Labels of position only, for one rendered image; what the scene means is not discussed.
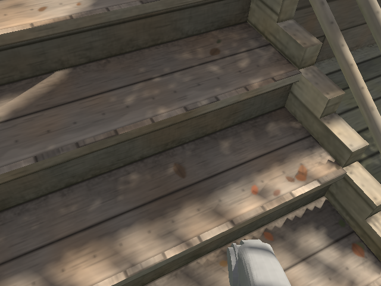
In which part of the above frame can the right robot thigh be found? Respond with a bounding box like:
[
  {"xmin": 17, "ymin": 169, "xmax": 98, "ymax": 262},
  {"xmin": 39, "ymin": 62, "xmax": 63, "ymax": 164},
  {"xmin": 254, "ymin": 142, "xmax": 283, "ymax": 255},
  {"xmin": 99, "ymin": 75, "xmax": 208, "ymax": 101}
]
[{"xmin": 227, "ymin": 239, "xmax": 291, "ymax": 286}]

